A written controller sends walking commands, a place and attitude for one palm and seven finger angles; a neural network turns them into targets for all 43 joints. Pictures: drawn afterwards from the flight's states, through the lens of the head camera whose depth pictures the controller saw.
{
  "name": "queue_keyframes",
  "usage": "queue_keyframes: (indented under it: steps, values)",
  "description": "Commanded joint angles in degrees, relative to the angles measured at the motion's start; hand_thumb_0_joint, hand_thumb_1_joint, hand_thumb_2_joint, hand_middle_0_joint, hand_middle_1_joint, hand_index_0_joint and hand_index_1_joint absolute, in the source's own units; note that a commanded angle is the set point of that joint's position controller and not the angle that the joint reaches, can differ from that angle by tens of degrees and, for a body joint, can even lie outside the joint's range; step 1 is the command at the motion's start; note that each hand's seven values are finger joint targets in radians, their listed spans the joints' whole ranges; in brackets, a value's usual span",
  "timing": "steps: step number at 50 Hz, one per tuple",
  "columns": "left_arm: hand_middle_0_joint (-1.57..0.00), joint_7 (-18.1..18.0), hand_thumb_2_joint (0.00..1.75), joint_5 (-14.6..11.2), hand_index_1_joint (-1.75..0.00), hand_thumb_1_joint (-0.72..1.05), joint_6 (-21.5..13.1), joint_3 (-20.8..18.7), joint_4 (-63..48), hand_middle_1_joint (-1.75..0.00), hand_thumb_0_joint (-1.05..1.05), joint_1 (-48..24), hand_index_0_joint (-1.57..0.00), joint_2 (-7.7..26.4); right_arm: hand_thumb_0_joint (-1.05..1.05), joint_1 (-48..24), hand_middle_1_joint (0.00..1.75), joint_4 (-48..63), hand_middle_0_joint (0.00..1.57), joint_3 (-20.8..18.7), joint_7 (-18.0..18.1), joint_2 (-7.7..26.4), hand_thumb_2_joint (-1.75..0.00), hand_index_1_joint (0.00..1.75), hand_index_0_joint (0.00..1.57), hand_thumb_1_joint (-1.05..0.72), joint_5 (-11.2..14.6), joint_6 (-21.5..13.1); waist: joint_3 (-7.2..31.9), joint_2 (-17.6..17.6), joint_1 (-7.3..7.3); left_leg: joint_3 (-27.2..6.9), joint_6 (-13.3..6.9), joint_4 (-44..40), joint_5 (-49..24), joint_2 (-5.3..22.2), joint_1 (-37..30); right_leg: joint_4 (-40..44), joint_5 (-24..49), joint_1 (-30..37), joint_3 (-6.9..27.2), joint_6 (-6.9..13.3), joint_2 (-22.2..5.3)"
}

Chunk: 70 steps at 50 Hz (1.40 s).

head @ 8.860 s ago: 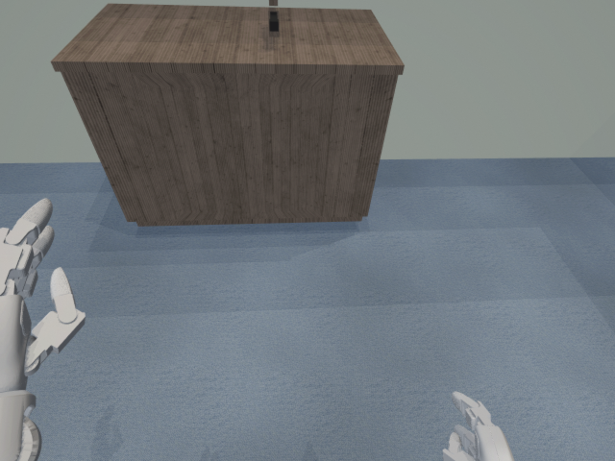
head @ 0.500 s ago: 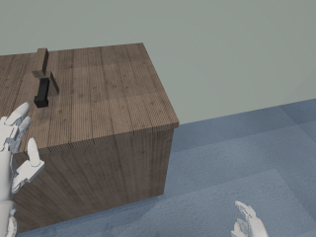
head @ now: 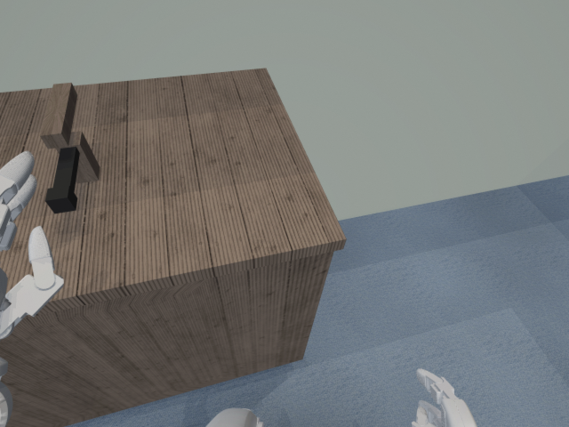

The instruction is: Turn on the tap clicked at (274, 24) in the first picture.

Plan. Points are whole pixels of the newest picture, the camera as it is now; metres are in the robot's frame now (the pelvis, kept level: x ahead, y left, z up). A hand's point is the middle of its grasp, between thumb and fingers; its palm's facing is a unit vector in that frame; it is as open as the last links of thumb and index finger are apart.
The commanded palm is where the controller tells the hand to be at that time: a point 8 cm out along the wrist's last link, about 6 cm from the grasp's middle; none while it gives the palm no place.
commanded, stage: come to a stop and stand still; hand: left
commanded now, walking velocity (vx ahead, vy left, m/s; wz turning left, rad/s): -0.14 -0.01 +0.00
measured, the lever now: (62, 199) +0.38 +0.35 +0.09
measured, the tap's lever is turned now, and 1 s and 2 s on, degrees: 0 0 0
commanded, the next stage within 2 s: look again from close up in 1.18 s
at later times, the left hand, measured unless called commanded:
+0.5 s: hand (11, 237) +0.25 +0.29 +0.19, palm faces +0.40 -0.77 -0.49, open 7.4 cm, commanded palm +0.20 +0.30 +0.19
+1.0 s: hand out of the picture +0.23 +0.35 +0.18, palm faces +0.47 -0.82 -0.31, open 7.4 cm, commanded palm +0.18 +0.35 +0.19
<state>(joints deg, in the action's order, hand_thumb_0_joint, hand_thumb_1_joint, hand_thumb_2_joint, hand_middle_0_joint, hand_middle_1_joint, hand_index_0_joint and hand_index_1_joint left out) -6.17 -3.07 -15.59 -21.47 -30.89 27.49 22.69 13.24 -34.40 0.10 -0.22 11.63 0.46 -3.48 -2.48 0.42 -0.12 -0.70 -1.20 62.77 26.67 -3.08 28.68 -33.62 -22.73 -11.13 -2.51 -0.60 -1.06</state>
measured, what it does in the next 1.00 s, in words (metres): steps on the spot: left foot, then right foot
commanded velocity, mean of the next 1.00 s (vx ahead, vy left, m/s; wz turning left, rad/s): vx -0.04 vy -0.04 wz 0.00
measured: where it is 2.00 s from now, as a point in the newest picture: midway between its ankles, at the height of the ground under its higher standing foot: outside the picture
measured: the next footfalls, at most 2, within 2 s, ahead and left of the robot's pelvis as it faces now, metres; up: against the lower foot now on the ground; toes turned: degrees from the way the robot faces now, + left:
left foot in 0.08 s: +0.08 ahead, +0.14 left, +0.00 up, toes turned +0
right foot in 0.32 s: +0.08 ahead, -0.07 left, +0.00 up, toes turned -1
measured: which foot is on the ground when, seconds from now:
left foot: up 0.00-0.06, down 0.08-1.00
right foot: down 0.00-0.10, up 0.12-0.30, down 0.32-1.00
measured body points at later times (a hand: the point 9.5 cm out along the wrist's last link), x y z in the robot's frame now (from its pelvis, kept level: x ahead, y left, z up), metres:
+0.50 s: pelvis +0.03 +0.03 +0.01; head +0.05 +0.03 +0.46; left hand +0.22 +0.33 +0.22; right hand +0.20 -0.19 -0.08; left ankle +0.05 +0.14 -0.72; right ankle +0.04 -0.07 -0.72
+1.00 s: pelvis +0.02 +0.07 +0.01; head +0.02 +0.10 +0.46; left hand +0.20 +0.39 +0.20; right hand +0.19 -0.14 -0.06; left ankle +0.04 +0.14 -0.72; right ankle +0.04 -0.07 -0.72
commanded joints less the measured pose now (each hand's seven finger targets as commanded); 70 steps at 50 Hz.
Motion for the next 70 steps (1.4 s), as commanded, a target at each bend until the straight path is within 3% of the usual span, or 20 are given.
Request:
queue_keyframes:
  steps: [1,3,5,7,9,13,16,19,22,23,24,25,27,30,35,37,41,48,57,70]
  values:
    - [-0.2,-2.1,0.9,0.0,-0.3,0.9,-2.8,-7.8,-10.8,-0.3,0.0,-4.1,-0.2,8.6,0.0,-6.1,0.3,9.0,0.2,-1.1,1.2,3.7,-0.9,0.3,0.2,-0.9,0.2,-1.9,4.3,4.2,-0.61,2.5,1.1,-21.9,-14.4,5.5,-5.8,5.6,35.2,0.7,3.5,7.4,-10.4]
    - [-0.2,-2.4,0.9,0.1,-0.3,0.9,-1.6,-6.5,-14.0,-0.3,0.0,-7.6,-0.2,9.0,0.0,-6.1,0.3,7.7,0.2,-2.3,2.8,4.6,-0.9,0.3,0.2,-0.9,0.2,-3.2,9.0,-2.6,0.88,6.3,1.4,-32.5,-31.7,1.2,-25.1,-4.9,29.8,-4.5,-0.7,3.2,-5.4]
    - [-0.2,-3.1,0.9,0.2,-0.3,0.9,-1.2,-5.6,-19.6,-0.3,0.0,-11.6,-0.2,9.4,0.0,-5.9,0.3,9.5,0.2,-4.1,3.3,6.9,-0.9,0.3,0.2,-0.9,0.3,-4.6,14.6,-19.0,-0.31,-13.8,-7.2,-37.2,-51.3,18.2,-33.4,-27.1,-7.0,-12.3,1.0,0.1,1.9]
    - [-0.2,-3.3,0.9,-0.4,-0.3,0.9,-0.8,-5.9,-15.9,-0.3,0.0,-13.5,-0.2,9.1,0.0,-6.7,0.3,9.1,0.2,-3.0,3.1,5.3,-0.9,0.3,0.2,-0.9,0.1,-5.9,9.0,-12.5,0.3,-23.2,-11.3,-42.5,-47.0,21.6,-26.0,-33.7,-11.9,-15.7,5.3,0.0,2.9]
    - [-0.2,-3.1,0.9,0.5,-0.3,0.9,0.2,-6.8,-15.9,-0.3,0.0,-12.2,-0.2,10.1,0.0,-6.2,0.3,7.7,0.2,-3.2,2.2,5.5,-0.9,0.3,0.2,-0.9,-0.5,-6.2,9.0,-8.1,0.44,-19.9,-10.3,-42.7,-42.0,21.4,-22.1,-28.0,-8.0,-12.2,6.8,0.1,-0.3]
    - [-0.2,-2.4,0.9,-0.4,-0.3,0.9,0.9,-8.2,-16.1,-0.3,0.0,-1.0,-0.2,8.7,0.0,-7.0,0.3,9.8,0.2,-2.6,0.5,5.6,-0.9,0.3,0.2,-0.9,0.2,-6.2,10.3,-14.4,-0.79,-9.6,-5.6,-41.2,-24.7,17.6,-14.0,-4.3,-2.8,-1.0,3.3,1.2,0.1]
    - [-0.2,-1.9,0.9,-0.4,-0.3,0.9,1.6,-9.6,-13.8,-0.3,0.0,1.7,-0.2,9.4,0.0,-6.6,0.3,10.9,0.2,-1.6,0.4,5.0,-0.9,0.3,0.2,-0.9,0.4,-5.1,9.3,-6.6,-0.68,-4.2,-1.6,-37.4,-5.8,12.3,-2.9,10.2,8.4,9.5,4.4,2.0,-1.0]
    - [-0.2,-2.0,0.9,-1.5,-0.3,0.9,4.0,-7.9,-8.4,-0.3,0.0,-1.3,-0.2,7.5,0.0,-5.6,0.3,9.7,0.2,-1.6,1.5,4.2,-0.9,0.3,0.2,-0.9,0.9,-4.6,5.7,10.1,0.2,1.4,2.1,-21.2,-3.8,3.4,-10.5,21.6,-2.5,-7.6,19.9,7.5,-11.8]
    - [-0.2,-2.7,0.9,-1.3,-0.3,0.9,5.4,-6.5,-5.2,-0.3,0.0,-1.7,-0.2,7.2,0.0,-7.2,0.3,8.4,0.2,-0.8,2.6,4.8,-0.9,0.3,0.2,-0.9,0.7,-4.0,4.4,6.1,0.55,-0.4,1.3,-25.4,-10.1,5.3,-14.1,19.1,-0.3,-9.9,15.2,7.4,-10.7]
    - [-0.2,-0.9,0.9,5.0,-0.3,0.9,-0.6,-35.6,-15.2,-0.3,0.0,-57.2,-0.2,50.3,0.0,-1.8,0.3,4.7,0.2,-3.1,3.6,7.5,-0.9,0.3,0.2,-0.9,-2.9,-8.1,-2.3,15.6,-3.05,5.1,2.7,-27.2,-15.0,0.9,-5.0,21.2,23.0,-6.1,13.7,3.8,-4.5]
    - [-0.2,1.7,0.9,1.4,-0.3,0.9,0.5,-13.1,16.7,-0.3,0.0,-27.9,-0.2,15.5,0.0,-3.8,0.3,6.1,0.2,-0.8,3.9,1.9,-0.9,0.3,0.2,-0.9,0.3,-9.0,7.9,13.6,-1.28,0.6,0.2,-30.3,-18.6,-0.4,-11.4,12.5,29.6,-1.1,10.7,5.2,-7.2]
    - [-0.2,1.2,0.9,-0.3,-0.3,0.9,0.1,-12.3,13.1,-0.3,0.0,-13.9,-0.2,14.1,0.0,-2.4,0.3,7.9,0.2,-2.8,3.3,5.7,-0.9,0.3,0.2,-0.9,0.2,-8.6,6.2,9.9,-3.44,1.5,0.9,-33.4,-21.5,3.2,-13.3,12.1,37.4,2.2,12.4,3.0,-6.4]
    - [-0.2,1.9,0.9,-0.1,-0.3,0.9,0.0,-0.3,7.8,-0.3,0.0,-17.6,-0.2,4.2,0.0,-4.9,0.3,7.6,0.2,-3.1,2.1,6.3,-0.9,0.3,0.2,-0.9,1.5,-8.5,11.3,-4.4,-3.07,1.7,-0.9,-39.3,-27.6,5.1,-20.7,6.5,35.9,4.6,9.8,1.2,-5.6]
    - [-0.2,0.8,0.9,0.4,-0.3,0.9,-1.8,3.2,-8.3,-0.3,0.0,-14.4,-0.2,3.1,0.0,-5.4,0.3,9.7,0.2,-3.5,-0.7,6.6,-0.9,0.3,0.2,-0.9,0.9,-8.7,14.6,-11.2,-2.62,-3.5,-2.3,-35.9,-42.5,9.7,-23.6,4.2,28.6,3.2,5.3,-0.7,-3.0]
    - [-0.2,-1.8,0.9,-0.1,-0.3,0.9,-3.3,-9.0,-15.3,-0.3,0.0,-5.9,-0.2,12.8,0.0,-7.3,0.3,11.1,0.2,-3.5,-0.6,7.2,-0.9,0.3,0.2,-0.9,0.4,-8.5,13.1,-0.6,-2.43,-4.1,-0.6,-37.7,-21.7,7.2,-13.1,8.6,18.0,8.1,5.7,2.1,-3.3]
    - [-0.2,-2.6,0.9,-0.8,-0.3,0.9,-3.7,-15.2,-14.5,-0.3,0.0,-3.8,-0.2,17.6,0.0,-7.7,0.3,11.0,0.2,-3.4,0.6,7.2,-0.9,0.3,0.2,-0.9,0.4,-7.4,11.6,-3.1,-2.0,-4.6,-0.3,-39.4,-17.1,6.8,-12.6,9.1,14.8,6.1,6.2,2.6,-3.1]
    - [-0.2,-1.4,0.9,-2.0,-0.3,0.9,-3.8,-11.3,-7.4,-0.3,0.0,-5.3,-0.2,11.6,0.0,-6.4,0.3,11.1,0.2,-2.6,1.5,6.4,-0.9,0.3,0.2,-0.9,0.5,-6.4,5.7,-9.5,-1.31,-6.4,-1.0,-44.8,-10.8,8.9,-6.6,7.5,12.2,6.3,4.0,1.8,-1.1]
    - [-0.2,0.3,0.9,0.2,-0.3,0.9,-2.0,1.5,-1.9,-0.3,0.0,-12.4,-0.2,2.0,0.0,-4.4,0.3,9.1,0.2,-2.4,0.7,7.3,-0.9,0.3,0.2,-0.9,0.7,-8.3,4.2,-3.0,-0.86,-5.9,-1.0,-46.3,-5.0,9.2,-9.2,10.2,10.5,3.8,3.6,1.0,-0.4]
    - [-0.2,-1.5,0.9,1.8,-0.3,0.9,-2.3,-6.7,-10.4,-0.3,0.0,-17.6,-0.2,10.8,0.0,-7.2,0.3,9.3,0.2,-2.0,1.0,6.5,-0.9,0.3,0.2,-0.9,0.0,-8.1,7.9,-6.9,-1.65,-6.3,-0.2,-46.3,-6.5,7.8,-10.7,10.8,13.5,8.2,3.6,1.2,-0.2]
    - [-0.2,-0.1,0.9,0.1,-0.3,0.9,-0.6,-3.9,-4.7,-0.3,0.0,-5.7,-0.2,5.9,0.0,-5.7,0.3,9.9,0.2,-2.6,1.0,7.0,-0.9,0.3,0.2,-0.9,0.5,-5.6,8.0,-2.6,-1.1,-3.3,1.6,-42.9,-23.9,7.2,-15.3,12.4,21.9,7.4,2.6,1.1,-0.9]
